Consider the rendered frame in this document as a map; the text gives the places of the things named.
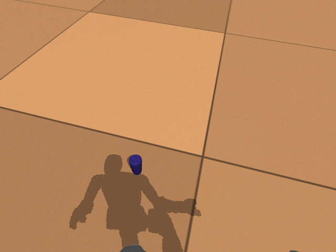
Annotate cup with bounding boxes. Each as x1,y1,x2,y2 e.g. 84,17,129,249
129,154,142,175

